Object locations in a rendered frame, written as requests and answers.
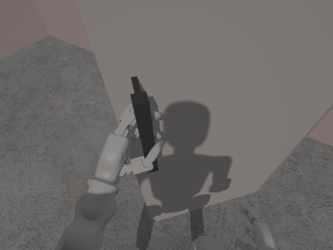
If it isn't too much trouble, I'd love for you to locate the fridge door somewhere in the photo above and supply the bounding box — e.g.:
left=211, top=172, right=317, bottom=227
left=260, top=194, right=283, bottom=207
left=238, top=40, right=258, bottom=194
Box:
left=76, top=0, right=333, bottom=223

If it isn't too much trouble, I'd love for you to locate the left robot forearm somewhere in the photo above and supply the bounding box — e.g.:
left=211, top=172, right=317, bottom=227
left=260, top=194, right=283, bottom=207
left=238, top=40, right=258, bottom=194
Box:
left=54, top=177, right=120, bottom=250

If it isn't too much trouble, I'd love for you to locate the right robot hand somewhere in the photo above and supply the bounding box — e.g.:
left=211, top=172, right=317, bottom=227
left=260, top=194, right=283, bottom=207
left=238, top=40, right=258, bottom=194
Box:
left=236, top=204, right=276, bottom=250

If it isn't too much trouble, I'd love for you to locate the left robot hand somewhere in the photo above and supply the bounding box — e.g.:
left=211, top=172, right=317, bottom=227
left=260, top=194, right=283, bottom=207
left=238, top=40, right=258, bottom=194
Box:
left=95, top=104, right=164, bottom=184

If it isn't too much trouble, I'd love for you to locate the handle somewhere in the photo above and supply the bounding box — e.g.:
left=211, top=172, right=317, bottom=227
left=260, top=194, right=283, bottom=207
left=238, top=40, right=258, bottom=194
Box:
left=130, top=76, right=158, bottom=173

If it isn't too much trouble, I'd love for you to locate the robot right thigh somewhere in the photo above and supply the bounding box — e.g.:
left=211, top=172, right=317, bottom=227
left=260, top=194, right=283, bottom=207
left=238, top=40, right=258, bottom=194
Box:
left=192, top=235, right=227, bottom=250

